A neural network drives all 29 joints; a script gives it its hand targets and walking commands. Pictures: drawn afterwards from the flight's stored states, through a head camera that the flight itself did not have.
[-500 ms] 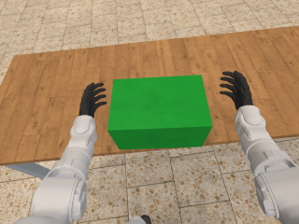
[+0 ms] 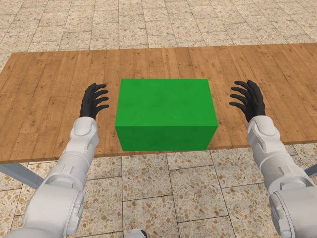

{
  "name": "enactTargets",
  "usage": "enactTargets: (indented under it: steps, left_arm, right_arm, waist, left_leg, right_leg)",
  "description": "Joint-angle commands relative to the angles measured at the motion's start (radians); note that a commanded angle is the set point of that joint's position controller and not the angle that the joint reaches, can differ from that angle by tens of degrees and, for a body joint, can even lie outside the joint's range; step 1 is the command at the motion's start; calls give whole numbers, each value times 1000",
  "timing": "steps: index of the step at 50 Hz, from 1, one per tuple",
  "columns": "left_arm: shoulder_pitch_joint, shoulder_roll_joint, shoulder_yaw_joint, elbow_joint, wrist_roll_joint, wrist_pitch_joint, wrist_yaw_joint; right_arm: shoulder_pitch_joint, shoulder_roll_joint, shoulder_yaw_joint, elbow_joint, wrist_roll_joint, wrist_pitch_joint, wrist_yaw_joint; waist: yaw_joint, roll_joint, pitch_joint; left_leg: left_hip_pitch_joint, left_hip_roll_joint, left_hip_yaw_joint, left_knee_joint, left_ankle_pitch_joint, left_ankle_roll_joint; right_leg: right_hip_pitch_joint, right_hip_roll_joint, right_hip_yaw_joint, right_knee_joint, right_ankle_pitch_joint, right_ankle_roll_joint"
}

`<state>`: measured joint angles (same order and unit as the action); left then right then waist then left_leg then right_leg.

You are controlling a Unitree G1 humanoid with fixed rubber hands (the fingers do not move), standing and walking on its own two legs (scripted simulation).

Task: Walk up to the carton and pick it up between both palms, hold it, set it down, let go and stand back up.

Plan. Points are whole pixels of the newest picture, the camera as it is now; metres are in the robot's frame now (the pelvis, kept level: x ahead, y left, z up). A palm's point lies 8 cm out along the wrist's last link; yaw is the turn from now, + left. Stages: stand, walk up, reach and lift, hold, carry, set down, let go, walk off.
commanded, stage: set down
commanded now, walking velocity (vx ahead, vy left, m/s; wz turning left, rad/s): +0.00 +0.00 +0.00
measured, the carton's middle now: (164, 115) +0.46 +0.04 -0.02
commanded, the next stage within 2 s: none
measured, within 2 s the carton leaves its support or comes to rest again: neither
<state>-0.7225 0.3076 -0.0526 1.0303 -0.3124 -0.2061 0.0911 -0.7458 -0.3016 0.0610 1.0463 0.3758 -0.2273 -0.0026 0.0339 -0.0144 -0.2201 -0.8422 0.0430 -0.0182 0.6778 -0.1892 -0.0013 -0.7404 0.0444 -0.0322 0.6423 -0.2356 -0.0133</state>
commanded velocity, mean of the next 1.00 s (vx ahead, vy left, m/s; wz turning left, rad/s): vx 0.00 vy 0.00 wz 0.00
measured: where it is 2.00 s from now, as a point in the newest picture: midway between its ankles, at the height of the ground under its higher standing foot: outside the picture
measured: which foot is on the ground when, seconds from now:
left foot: down 0.00-1.00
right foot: down 0.00-1.00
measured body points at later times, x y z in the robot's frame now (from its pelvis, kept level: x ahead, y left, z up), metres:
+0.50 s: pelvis +0.02 -0.01 +0.02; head +0.06 +0.01 +0.47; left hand +0.36 +0.24 +0.04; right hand +0.41 -0.19 +0.06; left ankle +0.06 +0.12 -0.71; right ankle +0.02 -0.11 -0.71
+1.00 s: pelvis +0.05 -0.01 +0.03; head +0.05 +0.00 +0.48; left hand +0.34 +0.24 +0.04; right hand +0.36 -0.21 +0.05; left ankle +0.06 +0.12 -0.71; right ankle +0.02 -0.11 -0.71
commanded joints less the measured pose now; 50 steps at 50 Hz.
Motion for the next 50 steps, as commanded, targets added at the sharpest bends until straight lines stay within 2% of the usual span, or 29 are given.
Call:
enactTargets:
  steps: [1,2,3,6,8,9,10,11,14,19,21,24,27,29,33,34,35,37,38,39,40,42,43,44,45,47,48,49,50]
  left_arm:
    - [-369,225,105,-175,39,66,-50]
    - [-364,168,37,38,12,56,-73]
    - [-452,156,-4,-17,-34,44,-64]
    - [-301,86,-38,-307,-35,64,-16]
    - [-32,70,35,-331,42,91,-53]
    - [-256,175,65,-293,36,84,-70]
    - [-84,124,52,-228,45,74,-78]
    - [-277,186,30,-220,7,49,-77]
    - [-100,92,9,-300,11,34,-52]
    - [-236,156,22,-277,-3,-11,-51]
    - [-91,125,42,-353,25,-22,-46]
    - [-273,207,56,-374,4,-60,-35]
    - [-2,160,81,-430,22,-73,-42]
    - [-119,207,95,-393,13,-67,-56]
    - [-18,186,122,-440,35,-35,-78]
    - [228,124,137,-446,62,-34,-89]
    - [72,172,136,-484,53,-29,-101]
    - [308,93,137,-462,85,-18,-113]
    - [66,142,136,-461,75,3,-120]
    - [301,89,148,-463,97,13,-121]
    - [183,124,148,-470,86,23,-125]
    - [308,93,143,-548,92,26,-117]
    - [117,137,132,-567,73,31,-112]
    - [309,92,131,-593,78,27,-102]
    - [237,100,121,-613,80,28,-102]
    - [387,67,136,-643,103,30,-99]
    - [226,112,133,-623,98,35,-95]
    - [501,55,148,-645,124,18,-94]
    - [212,121,142,-621,103,22,-94]
  right_arm:
    - [-379,-305,-6,-150,48,2,7]
    - [-395,-224,22,6,37,36,18]
    - [-473,-229,21,-24,54,50,25]
    - [-289,-245,64,-164,118,46,60]
    - [-45,-216,99,-189,123,25,68]
    - [-268,-267,50,-214,107,33,58]
    - [-133,-217,99,-166,109,32,60]
    - [-297,-236,53,-198,97,43,54]
    - [-111,-203,56,-227,88,34,64]
    - [-196,-213,-49,-298,-4,15,39]
    - [-44,-197,-43,-322,-6,0,25]
    - [-199,-221,-82,-381,-23,-12,5]
    - [32,-179,-27,-421,4,-39,-10]
    - [-87,-198,-22,-434,11,-34,-18]
    - [5,-198,19,-442,43,-50,-17]
    - [221,-165,67,-420,61,-73,-14]
    - [78,-194,28,-458,53,-73,-21]
    - [296,-161,86,-396,71,-80,-11]
    - [85,-196,41,-402,53,-66,-13]
    - [286,-175,83,-391,63,-72,-6]
    - [168,-193,59,-423,55,-65,-8]
    - [291,-169,55,-472,51,-68,-3]
    - [117,-193,15,-515,36,-59,-3]
    - [293,-167,39,-532,43,-66,6]
    - [247,-159,14,-542,30,-65,7]
    - [379,-142,29,-567,20,-71,12]
    - [237,-167,-8,-562,-3,-59,11]
    - [491,-115,41,-559,13,-77,17]
    - [231,-158,-18,-559,-21,-63,12]
  waist:
    - [13,32,-664]
    - [16,3,-413]
    - [39,18,-375]
    - [40,71,-462]
    - [36,7,-415]
    - [38,-8,-415]
    - [55,-27,-295]
    - [43,-17,-297]
    - [33,6,-237]
    - [-2,19,-256]
    - [-8,28,-279]
    - [-14,62,-386]
    - [0,31,-406]
    - [6,29,-430]
    - [19,12,-415]
    - [34,-16,-358]
    - [11,12,-398]
    - [25,-10,-271]
    - [1,23,-277]
    - [26,-8,-189]
    - [12,-16,-193]
    - [13,-15,-149]
    - [4,6,-170]
    - [21,-1,-123]
    - [-5,5,-138]
    - [17,6,-108]
    - [2,29,-122]
    - [27,0,-59]
    - [1,32,-104]
  left_leg:
    - [589,-36,26,-84,297,-57]
    - [458,-39,19,-127,89,-24]
    - [429,-29,13,-165,-17,-15]
    - [613,6,-24,-189,136,-33]
    - [714,-6,-18,-172,355,-42]
    - [660,-26,4,-177,309,-38]
    - [632,-30,-3,-196,285,-26]
    - [561,-34,4,-207,194,-18]
    - [590,-14,-14,-241,157,-18]
    - [525,-32,12,-234,61,-18]
    - [582,-31,14,-226,122,-29]
    - [545,-41,28,-199,108,-33]
    - [623,-48,32,-188,233,-38]
    - [571,-55,36,-185,219,-32]
    - [626,-56,37,-193,303,-32]
    - [694,-53,31,-198,371,-34]
    - [691,-56,35,-200,362,-36]
    - [765,-48,16,-215,420,-43]
    - [723,-48,25,-223,355,-42]
    - [772,-46,19,-232,391,-38]
    - [751,-46,18,-244,352,-30]
    - [783,-45,26,-251,368,-28]
    - [743,-45,33,-251,320,-28]
    - [784,-41,28,-257,353,-29]
    - [775,-42,28,-258,341,-28]
    - [798,-42,26,-266,361,-29]
    - [755,-44,29,-269,310,-28]
    - [803,-44,26,-268,360,-29]
    - [732,-48,35,-276,272,-27]
  right_leg:
    - [373,29,21,-121,312,24]
    - [284,11,18,-143,56,15]
    - [242,4,16,-163,-79,8]
    - [326,18,13,-146,129,-5]
    - [461,21,20,-173,341,10]
    - [426,10,23,-199,270,22]
    - [460,3,33,-208,250,24]
    - [398,-5,35,-220,131,27]
    - [452,-7,47,-222,127,7]
    - [455,-30,56,-225,81,19]
    - [515,-25,58,-217,169,17]
    - [475,-31,59,-199,144,18]
    - [567,-26,64,-189,308,28]
    - [559,-32,71,-174,314,34]
    - [606,-23,72,-175,407,27]
    - [654,-17,67,-184,476,29]
    - [619,-22,69,-193,454,30]
    - [635,-15,61,-214,476,20]
    - [572,-20,63,-228,386,16]
    - [607,-15,62,-243,414,18]
    - [580,-17,60,-257,358,19]
    - [598,-13,61,-268,353,22]
    - [557,-16,56,-269,291,20]
    - [587,-12,58,-276,312,16]
    - [584,-18,61,-278,304,16]
    - [627,-15,65,-282,334,10]
    - [587,-22,68,-280,281,9]
    - [650,-21,73,-284,346,10]
    - [588,-29,75,-286,255,7]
